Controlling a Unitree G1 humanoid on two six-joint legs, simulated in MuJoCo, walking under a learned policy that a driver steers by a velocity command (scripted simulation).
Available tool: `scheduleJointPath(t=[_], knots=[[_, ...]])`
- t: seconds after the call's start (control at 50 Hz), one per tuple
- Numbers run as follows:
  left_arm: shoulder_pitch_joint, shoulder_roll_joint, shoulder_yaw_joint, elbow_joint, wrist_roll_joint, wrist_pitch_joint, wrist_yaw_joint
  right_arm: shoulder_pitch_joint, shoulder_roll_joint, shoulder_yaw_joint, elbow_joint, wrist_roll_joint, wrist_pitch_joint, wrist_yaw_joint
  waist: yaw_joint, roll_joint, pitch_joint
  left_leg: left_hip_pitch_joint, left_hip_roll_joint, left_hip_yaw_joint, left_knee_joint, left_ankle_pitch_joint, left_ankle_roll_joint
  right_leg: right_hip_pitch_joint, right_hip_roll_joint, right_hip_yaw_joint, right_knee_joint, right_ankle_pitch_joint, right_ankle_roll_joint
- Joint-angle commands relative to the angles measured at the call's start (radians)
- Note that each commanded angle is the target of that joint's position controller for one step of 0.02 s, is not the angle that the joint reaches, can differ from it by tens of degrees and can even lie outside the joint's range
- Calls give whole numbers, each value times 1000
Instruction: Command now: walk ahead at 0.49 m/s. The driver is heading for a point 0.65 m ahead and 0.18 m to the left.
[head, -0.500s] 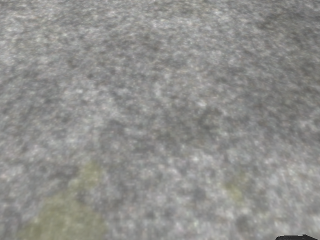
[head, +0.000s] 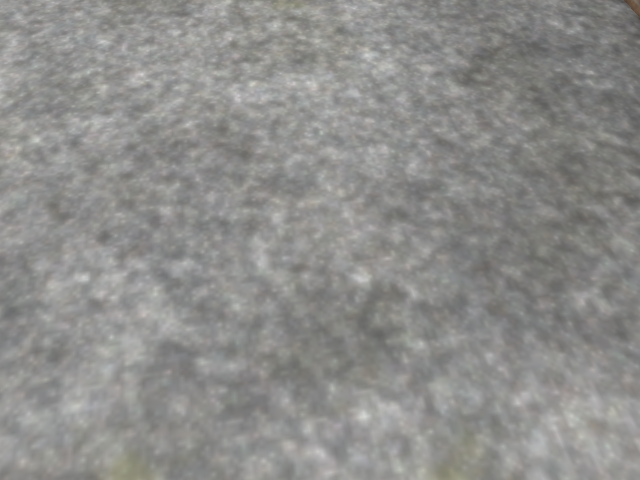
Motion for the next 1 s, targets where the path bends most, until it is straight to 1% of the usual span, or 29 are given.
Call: scheduleJointPath(t=[0.02,0.04,0.06,0.08,0.1,0.12,0.14,0.16,0.18,0.2,0.28,0.36,0.52,0.54,0.56,0.58,0.6,0.62,0.66,0.68,0.7,0.74,0.78,0.82,0.84,0.86,0.9,0.96,1.0], knots=[[26,101,30,-45,-1,-23,15,14,-171,-34,-17,-9,-2,-14,74,105,-8,2,302,-87,158,927,93,127,66,-26,-51,-114,-49],[155,119,42,-3,1,-30,24,5,-178,-35,-13,-11,3,-13,128,100,-78,-6,282,-69,313,1001,79,274,99,-40,-98,-125,-73],[321,149,55,48,19,-43,35,-1,-167,-30,-17,-2,4,-14,194,82,-169,-128,244,-41,527,887,56,514,47,11,-129,-52,-107],[465,244,78,67,47,-48,51,32,-96,-10,-59,28,0,-10,210,-60,-317,-398,154,15,874,460,17,808,-236,334,-116,39,-183],[451,271,91,77,13,-33,46,136,-81,-17,-35,49,4,-14,155,-209,-431,-617,-23,-34,1174,-236,-11,930,-419,702,-198,334,-324],[358,219,82,62,-25,-30,40,57,-152,-35,-36,23,12,-25,129,-37,-311,-663,44,-141,1199,-174,-5,810,-358,548,-193,457,-298],[278,149,62,57,-28,-37,39,-14,-120,-28,-51,17,7,-23,107,-21,-185,-676,77,-139,1157,-127,-8,679,-318,399,-210,566,-273],[241,96,48,61,-24,-43,39,-42,-101,-27,-51,12,11,-21,81,5,-110,-655,111,-129,1085,-99,-10,573,-264,301,-246,585,-223],[234,71,39,75,-27,-48,44,-60,-101,-30,-54,-6,24,-17,62,-9,-73,-626,127,-128,1019,-76,-19,503,-222,241,-278,583,-188],[223,64,34,81,-21,-51,47,-28,-81,-27,-37,-13,40,-11,38,-17,-75,-570,120,-120,990,-59,-30,449,-207,186,-298,596,-166],[225,117,41,93,-14,-66,50,-43,-65,-33,-40,-10,77,-5,3,-34,-90,-542,98,-87,899,29,-51,387,-187,57,-319,663,-159],[232,116,39,94,-18,-45,66,-186,-54,-24,-96,-10,85,2,34,-77,-76,-551,123,-36,689,150,-53,390,-160,-36,-309,547,-136],[274,164,74,101,-10,16,86,-257,-80,-35,-158,-15,95,7,77,-70,-53,-517,109,11,475,-12,0,476,-252,-6,-149,299,-130],[271,168,79,100,-11,24,89,-234,-75,-36,-158,-15,88,6,59,-44,-57,-462,100,14,387,38,14,459,-242,-22,-80,248,-103],[305,166,82,104,-4,30,88,-195,-103,-46,-153,-16,75,3,43,40,-85,-371,115,-50,281,180,35,421,-199,-55,47,129,-51],[325,126,74,68,0,35,84,-142,-224,-76,-159,-26,62,-8,44,260,-131,-242,330,-348,217,544,102,262,-93,-127,324,-191,15],[259,87,64,19,-20,54,87,-87,-286,-99,-149,0,75,-10,2,366,-166,-183,489,-593,171,796,291,56,110,-54,504,-686,51],[232,110,64,22,-6,69,86,-72,-253,-95,-142,16,86,-10,11,169,-167,-190,452,-523,164,669,300,38,53,59,605,-632,60],[186,102,67,18,-20,63,80,-214,-184,-78,-173,7,106,-20,58,83,-57,-306,331,-392,132,460,225,10,20,91,565,-462,72],[180,119,72,15,-7,61,79,-255,-165,-74,-189,13,109,-24,69,102,-51,-316,291,-360,128,438,197,15,13,94,531,-411,78],[202,119,73,24,2,64,77,-273,-153,-70,-198,9,109,-23,76,115,-78,-315,264,-334,136,480,188,39,26,84,538,-382,85],[215,110,72,20,-3,74,75,-245,-171,-76,-197,9,101,-16,74,93,-121,-294,256,-335,146,514,184,56,36,90,520,-366,96],[194,102,70,5,-9,81,77,-224,-194,-84,-193,6,98,-14,63,98,-122,-280,249,-360,140,439,180,45,37,98,460,-365,105],[166,107,69,-12,-10,86,81,-212,-203,-87,-195,2,102,-14,47,125,-113,-276,244,-399,126,323,178,36,41,106,399,-370,110],[160,113,69,-20,-7,84,78,-196,-206,-90,-194,2,105,-14,39,133,-129,-275,237,-429,98,141,181,45,40,107,367,-373,110],[145,118,70,-29,-3,82,73,-193,-209,-91,-196,0,108,-12,31,147,-125,-284,231,-465,65,-47,186,49,42,106,335,-377,111],[119,128,70,-47,-1,72,65,-194,-220,-97,-201,-7,112,-7,24,167,-103,-302,233,-531,26,-227,192,60,54,102,278,-396,109],[117,123,65,-62,-6,48,59,-198,-234,-104,-205,-12,109,0,28,148,-89,-339,225,-574,29,-275,192,131,76,103,183,-428,89],[162,120,61,-61,-15,32,62,-233,-234,-107,-215,-11,108,7,58,150,-84,-422,203,-585,37,-292,176,258,102,102,78,-451,59]])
